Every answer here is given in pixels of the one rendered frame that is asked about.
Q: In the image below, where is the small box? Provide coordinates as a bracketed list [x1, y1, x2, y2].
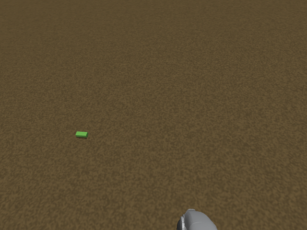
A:
[76, 131, 88, 138]

